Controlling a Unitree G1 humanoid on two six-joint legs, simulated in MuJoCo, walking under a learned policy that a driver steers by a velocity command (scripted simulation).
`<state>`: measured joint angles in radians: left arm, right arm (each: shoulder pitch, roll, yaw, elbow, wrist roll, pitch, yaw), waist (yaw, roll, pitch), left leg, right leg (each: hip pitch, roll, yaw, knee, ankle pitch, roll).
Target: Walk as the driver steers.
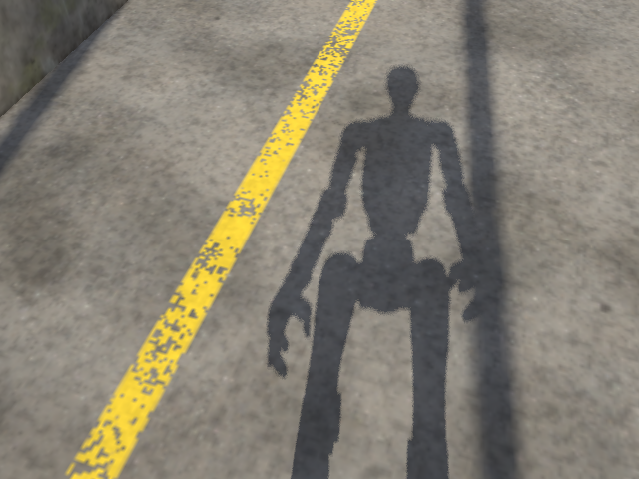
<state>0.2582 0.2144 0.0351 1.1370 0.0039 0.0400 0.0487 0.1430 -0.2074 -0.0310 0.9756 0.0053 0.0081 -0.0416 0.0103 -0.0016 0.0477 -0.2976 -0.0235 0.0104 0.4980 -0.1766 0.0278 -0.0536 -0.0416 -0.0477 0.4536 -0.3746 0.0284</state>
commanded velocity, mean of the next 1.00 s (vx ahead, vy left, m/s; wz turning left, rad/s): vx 0.00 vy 0.00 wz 0.00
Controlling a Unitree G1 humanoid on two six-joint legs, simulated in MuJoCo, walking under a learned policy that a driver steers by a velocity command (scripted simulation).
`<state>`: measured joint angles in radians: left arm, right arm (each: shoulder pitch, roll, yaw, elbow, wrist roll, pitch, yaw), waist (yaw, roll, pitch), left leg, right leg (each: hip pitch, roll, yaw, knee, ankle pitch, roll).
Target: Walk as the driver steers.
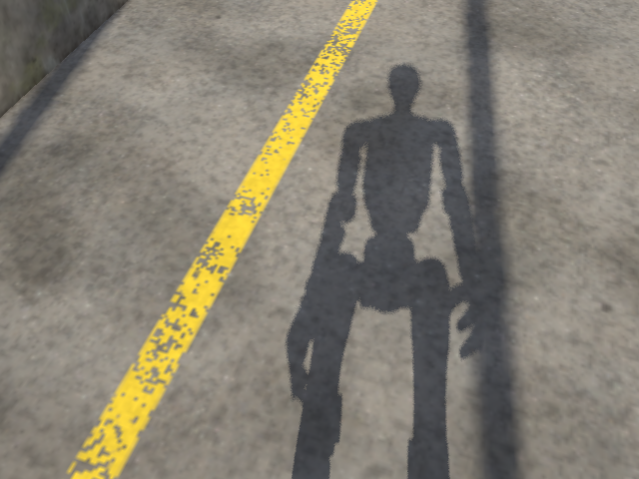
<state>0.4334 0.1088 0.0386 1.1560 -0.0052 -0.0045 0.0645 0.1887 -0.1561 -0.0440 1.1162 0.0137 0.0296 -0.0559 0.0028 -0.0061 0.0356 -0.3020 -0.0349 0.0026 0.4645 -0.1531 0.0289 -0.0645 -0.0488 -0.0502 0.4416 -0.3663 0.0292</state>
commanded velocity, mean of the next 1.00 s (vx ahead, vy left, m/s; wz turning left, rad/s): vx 0.00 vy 0.00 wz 0.00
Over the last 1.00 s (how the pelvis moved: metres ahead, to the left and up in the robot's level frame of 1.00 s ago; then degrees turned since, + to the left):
0.00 0.00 0.00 1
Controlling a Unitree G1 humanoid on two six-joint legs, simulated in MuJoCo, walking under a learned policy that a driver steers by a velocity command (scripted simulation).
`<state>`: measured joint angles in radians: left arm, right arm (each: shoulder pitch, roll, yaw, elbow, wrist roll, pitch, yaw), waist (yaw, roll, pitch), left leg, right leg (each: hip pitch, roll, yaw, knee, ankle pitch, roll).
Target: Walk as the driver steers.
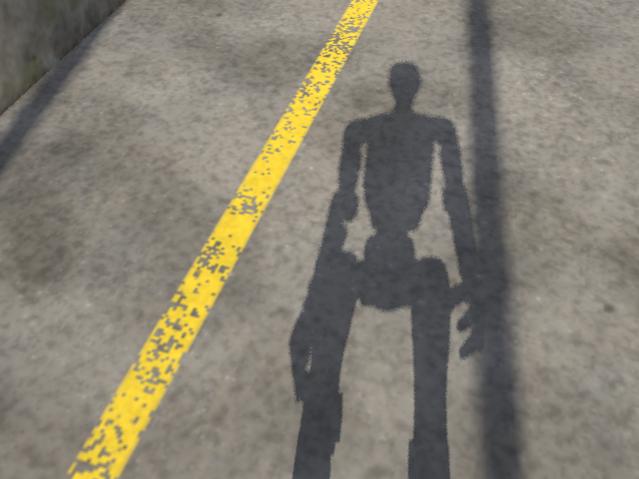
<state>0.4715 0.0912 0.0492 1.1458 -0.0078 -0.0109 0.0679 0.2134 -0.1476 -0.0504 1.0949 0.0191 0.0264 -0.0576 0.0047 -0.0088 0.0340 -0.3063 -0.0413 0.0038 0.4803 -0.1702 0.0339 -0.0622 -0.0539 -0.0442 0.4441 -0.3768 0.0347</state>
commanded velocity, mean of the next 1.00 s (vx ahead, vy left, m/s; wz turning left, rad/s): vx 0.00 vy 0.00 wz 0.00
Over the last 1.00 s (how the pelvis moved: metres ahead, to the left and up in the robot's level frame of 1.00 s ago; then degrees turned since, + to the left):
0.01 0.00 0.00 0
